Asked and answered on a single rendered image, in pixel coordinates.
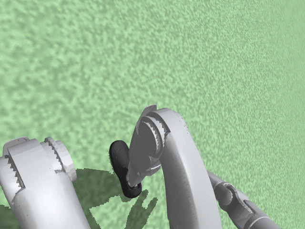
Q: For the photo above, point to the right robot foot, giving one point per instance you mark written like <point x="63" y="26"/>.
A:
<point x="119" y="155"/>

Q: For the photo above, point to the right robot arm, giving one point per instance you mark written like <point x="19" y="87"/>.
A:
<point x="243" y="213"/>

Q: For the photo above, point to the right robot hand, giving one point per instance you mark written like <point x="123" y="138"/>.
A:
<point x="215" y="180"/>

